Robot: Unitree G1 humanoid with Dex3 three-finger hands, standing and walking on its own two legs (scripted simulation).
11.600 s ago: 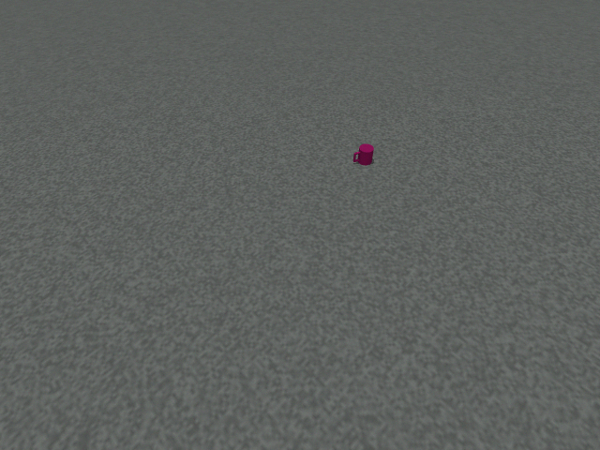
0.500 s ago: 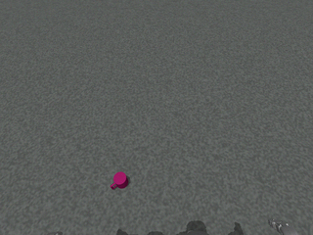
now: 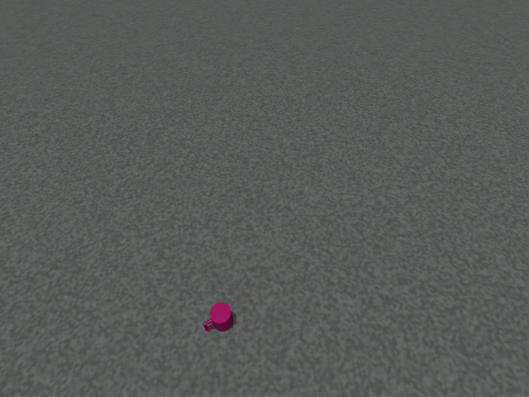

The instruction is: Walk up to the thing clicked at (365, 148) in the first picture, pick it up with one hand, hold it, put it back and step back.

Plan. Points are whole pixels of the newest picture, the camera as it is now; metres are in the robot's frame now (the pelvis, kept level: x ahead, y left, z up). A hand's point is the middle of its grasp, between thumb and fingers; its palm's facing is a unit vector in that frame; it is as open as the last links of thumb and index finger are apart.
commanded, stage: walk up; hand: left
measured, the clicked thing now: (217, 319) +0.50 +0.23 -0.73
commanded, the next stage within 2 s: none
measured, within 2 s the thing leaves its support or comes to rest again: neither
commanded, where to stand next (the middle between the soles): +0.10 +0.02 m, yaw -5 degrees
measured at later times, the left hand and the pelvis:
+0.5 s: hand out of the picture +0.01 +0.30 -0.14, palm faces -0.10 -0.90 -0.42, open 7.4 cm; pelvis -0.03 +0.02 -0.01, yaw -7 degrees
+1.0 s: hand out of the picture +0.14 +0.24 -0.14, palm faces -0.15 -0.85 -0.50, open 7.4 cm; pelvis -0.01 -0.03 -0.02, yaw -6 degrees
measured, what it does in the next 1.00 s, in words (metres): steps on the spot: left foot, then right foot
